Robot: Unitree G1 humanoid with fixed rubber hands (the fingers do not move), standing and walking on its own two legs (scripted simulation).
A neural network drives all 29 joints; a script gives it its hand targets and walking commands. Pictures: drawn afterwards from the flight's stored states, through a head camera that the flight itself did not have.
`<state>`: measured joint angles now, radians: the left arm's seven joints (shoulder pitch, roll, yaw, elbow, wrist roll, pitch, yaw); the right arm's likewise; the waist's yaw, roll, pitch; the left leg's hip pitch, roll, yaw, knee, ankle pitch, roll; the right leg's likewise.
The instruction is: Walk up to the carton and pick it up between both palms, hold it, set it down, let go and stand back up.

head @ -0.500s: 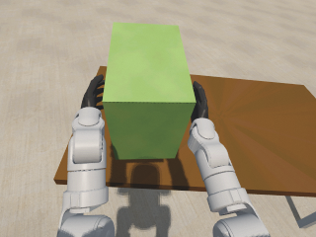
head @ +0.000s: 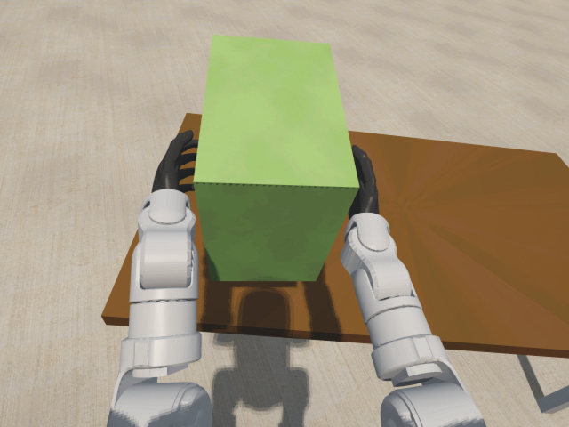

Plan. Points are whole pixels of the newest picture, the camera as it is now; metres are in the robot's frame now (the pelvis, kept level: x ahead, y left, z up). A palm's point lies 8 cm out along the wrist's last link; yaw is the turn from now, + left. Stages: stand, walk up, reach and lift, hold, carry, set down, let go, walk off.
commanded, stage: set down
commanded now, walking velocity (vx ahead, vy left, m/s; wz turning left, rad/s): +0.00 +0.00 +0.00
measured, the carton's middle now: (267, 166) +0.43 +0.01 +0.15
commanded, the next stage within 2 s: none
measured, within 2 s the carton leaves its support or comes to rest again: neither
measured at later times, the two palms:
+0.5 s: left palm (190, 205) +0.38 +0.12 +0.12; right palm (364, 220) +0.37 -0.13 +0.11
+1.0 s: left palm (194, 211) +0.39 +0.12 +0.09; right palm (358, 221) +0.39 -0.13 +0.09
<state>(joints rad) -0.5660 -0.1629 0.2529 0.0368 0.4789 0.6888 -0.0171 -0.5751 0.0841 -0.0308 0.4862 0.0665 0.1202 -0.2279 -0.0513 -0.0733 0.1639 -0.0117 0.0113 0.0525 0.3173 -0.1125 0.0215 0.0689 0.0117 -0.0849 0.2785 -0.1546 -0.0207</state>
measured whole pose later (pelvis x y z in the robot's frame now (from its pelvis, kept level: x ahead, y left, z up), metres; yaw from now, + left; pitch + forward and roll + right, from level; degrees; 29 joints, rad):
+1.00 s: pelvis +0.03 -0.01 +0.00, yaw +0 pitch -5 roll -1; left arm -0.49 -0.15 0.25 0.37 0.40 0.29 0.03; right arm -0.50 0.10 -0.12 0.72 -0.06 -0.22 -0.22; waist -0.01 -0.06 0.11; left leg -0.09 0.03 0.04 0.31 -0.14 0.00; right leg 0.01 0.03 -0.10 0.25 -0.17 -0.04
